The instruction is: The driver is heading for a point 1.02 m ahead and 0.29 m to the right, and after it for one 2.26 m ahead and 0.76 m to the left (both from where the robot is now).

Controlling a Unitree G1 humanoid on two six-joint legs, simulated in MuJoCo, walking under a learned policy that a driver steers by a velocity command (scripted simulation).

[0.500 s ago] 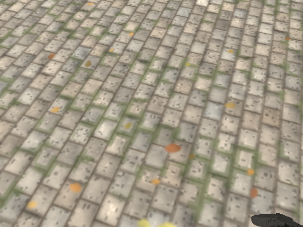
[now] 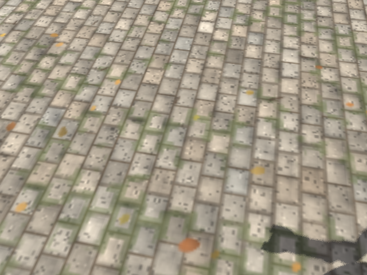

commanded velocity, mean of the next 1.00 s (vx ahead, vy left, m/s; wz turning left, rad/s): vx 0.50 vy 0.00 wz -0.19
